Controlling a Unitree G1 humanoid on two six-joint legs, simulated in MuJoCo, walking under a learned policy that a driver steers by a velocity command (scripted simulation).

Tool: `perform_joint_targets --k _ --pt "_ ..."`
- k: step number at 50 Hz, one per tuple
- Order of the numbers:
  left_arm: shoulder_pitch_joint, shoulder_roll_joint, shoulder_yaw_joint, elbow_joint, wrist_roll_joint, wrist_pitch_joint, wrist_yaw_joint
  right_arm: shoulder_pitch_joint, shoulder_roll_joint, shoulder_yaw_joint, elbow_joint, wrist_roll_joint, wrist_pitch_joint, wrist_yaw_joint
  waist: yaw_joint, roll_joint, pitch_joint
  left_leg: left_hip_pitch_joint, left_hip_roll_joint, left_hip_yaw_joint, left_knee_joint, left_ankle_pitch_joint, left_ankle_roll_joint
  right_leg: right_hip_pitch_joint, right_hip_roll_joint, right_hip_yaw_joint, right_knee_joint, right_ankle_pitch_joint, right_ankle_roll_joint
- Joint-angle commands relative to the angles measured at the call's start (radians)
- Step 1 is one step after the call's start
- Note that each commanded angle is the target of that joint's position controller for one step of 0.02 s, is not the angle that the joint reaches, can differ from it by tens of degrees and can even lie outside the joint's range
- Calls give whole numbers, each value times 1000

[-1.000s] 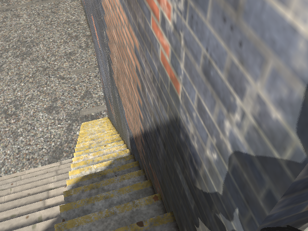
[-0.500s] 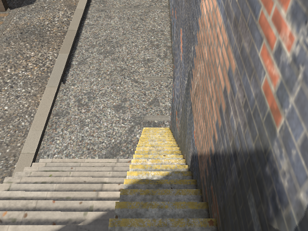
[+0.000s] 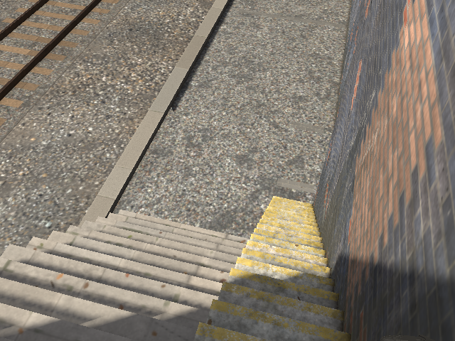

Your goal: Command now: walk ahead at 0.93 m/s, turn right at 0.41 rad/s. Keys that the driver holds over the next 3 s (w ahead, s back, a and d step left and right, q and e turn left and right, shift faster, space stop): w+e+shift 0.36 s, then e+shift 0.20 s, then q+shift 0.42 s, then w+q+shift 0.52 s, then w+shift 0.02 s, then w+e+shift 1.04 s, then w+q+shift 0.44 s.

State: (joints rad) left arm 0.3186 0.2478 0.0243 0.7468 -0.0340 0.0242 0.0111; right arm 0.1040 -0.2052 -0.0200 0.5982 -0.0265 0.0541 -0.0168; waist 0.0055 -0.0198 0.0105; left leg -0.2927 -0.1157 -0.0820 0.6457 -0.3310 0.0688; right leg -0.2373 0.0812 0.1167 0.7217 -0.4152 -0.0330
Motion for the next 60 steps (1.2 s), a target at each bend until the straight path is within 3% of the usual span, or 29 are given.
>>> perform_joint_targets --k 1,6,8,15,17,18,19,20,22,24,25,26,27,28,31,34,38,41,42,43,44,45,46,48,50,52,57,59,60 --pt "-118 116 43 -132 21 -3 12 153 -157 -49 5 14 -11 -8 -108 192 8 295 354 -423 -211 295 81 -449 -18 69 285 -49 5" --pt "-135 81 53 -150 23 48 3 47 -152 -27 -13 -15 -102 26 -36 115 1 79 339 -187 -201 425 72 -361 -76 10 457 182 7" --pt "-127 58 42 -138 56 59 4 67 -157 -31 9 -9 -130 37 -21 137 -6 41 351 -127 -184 328 96 -335 -94 -37 448 272 -18" --pt "-70 71 36 -141 64 76 39 64 -203 -18 8 -25 -136 38 62 140 -140 -72 353 142 121 1040 40 -75 -64 -210 396 214 -62" --pt "165 125 57 -67 51 83 41 -60 -235 -27 -14 -11 -122 33 208 121 -206 -235 368 208 411 1121 2 203 9 -312 381 211 -74" --pt "337 129 65 -36 33 72 50 -200 -223 -28 -49 8 -124 33 362 -21 -139 -539 229 232 828 648 -61 337 3 -205 223 292 -153" --pt "216 174 60 -30 31 55 37 -203 -133 -12 -83 -25 -114 18 256 -257 63 -755 75 161 995 -129 -105 154 -90 144 24 607 -215" --pt "141 183 39 -49 14 23 23 -59 -119 -10 -92 -52 -102 2 87 -179 53 -701 111 -18 901 -151 -115 55 -199 352 -40 848 -237" --pt "13 245 70 -103 76 -1 47 33 -164 -13 -74 -22 -103 3 -17 -93 33 -584 150 8 786 -41 -138 -241 -298 567 -229 170 -332" --pt "-75 212 57 -117 77 -50 55 -44 -160 -22 -78 -47 -57 7 -33 -45 33 -496 116 29 812 81 -113 -334 -241 528 -191 195 -301" --pt "-199 -15 -44 -85 175 -139 -28 134 -126 10 -50 -14 -111 45 -74 -105 67 -394 80 -74 680 597 -117 -645 33 88 194 13 -143" --pt "-155 41 -35 -60 163 -169 -46 204 -143 -7 -16 -23 -108 68 -82 -12 -51 -192 70 29 670 623 -127 -667 55 21 232 -19 -161" --pt "-41 238 55 -85 29 -129 47 -42 -147 -33 -93 -70 -48 32 -25 87 -57 -436 13 87 697 363 -115 -296 -112 410 -12 168 -166" --pt "32 280 66 -69 26 -113 91 -161 -138 -26 -141 -57 -21 17 51 32 -44 -602 54 -55 602 243 -132 -132 -128 618 -16 163 -169" --pt "-11 178 50 -29 38 -128 122 -97 -117 -11 -111 -24 21 19 20 -112 -22 -537 51 -57 255 452 -149 -108 -97 465 83 164 -136" --pt "-41 63 2 -3 18 -125 131 -81 -78 0 -94 -27 3 51 44 -32 -40 -251 83 -64 36 732 -119 -252 -82 318 161 -61 -131" --pt "0 69 -4 22 39 -105 151 -39 -78 -3 -68 32 -16 80 144 -68 79 -135 126 -72 -337 812 -80 -246 -104 201 270 71 -146" --pt "54 84 15 38 43 -81 171 108 -93 -24 -7 18 -7 111 154 -4 67 29 90 23 -444 788 -32 -277 -101 111 526 160 -142" --pt "47 99 23 24 55 -60 168 214 -76 -22 36 15 -11 108 115 71 -1 172 105 20 -453 786 30 -325 -95 53 701 65 -134" --pt "234 98 -12 65 173 -92 -5 552 -78 -30 165 -94 2 43 4 209 -79 435 272 -32 -539 876 104 -361 -52 105 952 -155 3" --pt "-3 77 -14 -68 162 -111 -81 789 -106 -54 84 -53 -1 53 -158 301 -313 927 339 -70 -83 1234 305 -821 18 -111 1346 -500 25" --pt "-84 50 -23 -159 136 -114 -83 568 -245 -91 5 -31 -33 83 -97 284 -380 999 455 -263 33 1412 413 -1080 -2 -141 1656 -623 117" --pt "-131 68 -25 -155 99 -104 -58 455 -243 -82 2 -94 -63 95 -108 29 -289 818 462 -281 16 1375 358 -1171 -11 -67 1636 -409 141" --pt "-156 9 -64 -243 103 -97 -31 313 -305 -91 -11 -14 -112 76 -23 22 -176 429 465 -468 -69 991 402 -1143 -61 2 1462 -273 150" --pt "-109 36 -53 -221 111 -53 -19 265 -277 -69 33 -23 -132 60 53 -35 -111 74 318 -422 -133 628 328 -973 -104 -75 1465 -145 145" --pt "12 -58 -73 -142 176 -45 -54 304 -98 -3 113 -2 -150 43 54 105 10 -114 143 -414 -173 -108 189 -980 -138 -64 1263 255 99" --pt "-145 -104 -83 -182 144 -38 -103 303 -184 1 138 16 -195 20 -26 128 -20 -241 147 -547 -218 -328 213 -765 -120 -109 713 223 109" --pt "-134 -89 -77 -179 178 -47 -102 211 -196 15 125 10 -199 21 17 148 -51 -259 123 -603 -161 -306 195 -645 -120 -76 797 341 86" --pt "-295 49 -6 -172 74 -19 6 246 -181 -17 70 40 -132 9 -56 4 -58 -49 120 -594 -147 -107 187 -666 -87 -44 543 299 121"
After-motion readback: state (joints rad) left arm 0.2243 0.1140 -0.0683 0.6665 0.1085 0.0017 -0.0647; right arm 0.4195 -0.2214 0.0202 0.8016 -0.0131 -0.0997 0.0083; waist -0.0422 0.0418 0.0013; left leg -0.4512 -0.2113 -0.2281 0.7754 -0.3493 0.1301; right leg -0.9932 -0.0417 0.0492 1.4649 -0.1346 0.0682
